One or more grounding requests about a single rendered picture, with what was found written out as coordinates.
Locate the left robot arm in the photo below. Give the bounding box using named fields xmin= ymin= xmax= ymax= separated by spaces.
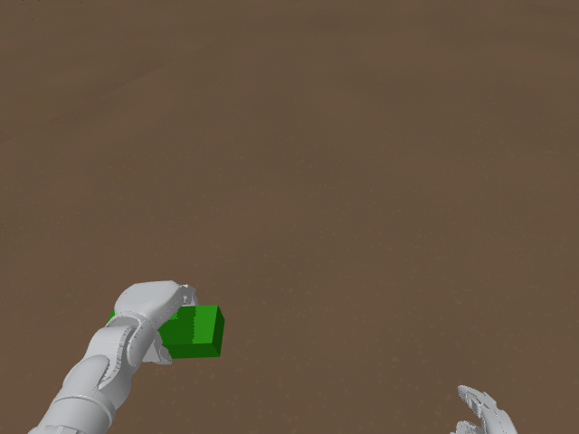
xmin=27 ymin=312 xmax=155 ymax=434

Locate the left robot hand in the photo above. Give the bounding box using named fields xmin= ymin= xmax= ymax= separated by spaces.
xmin=114 ymin=280 xmax=199 ymax=364

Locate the right robot hand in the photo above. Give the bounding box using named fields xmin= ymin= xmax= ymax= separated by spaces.
xmin=451 ymin=385 xmax=518 ymax=434

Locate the carton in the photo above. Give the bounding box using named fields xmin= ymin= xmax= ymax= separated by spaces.
xmin=108 ymin=305 xmax=224 ymax=359

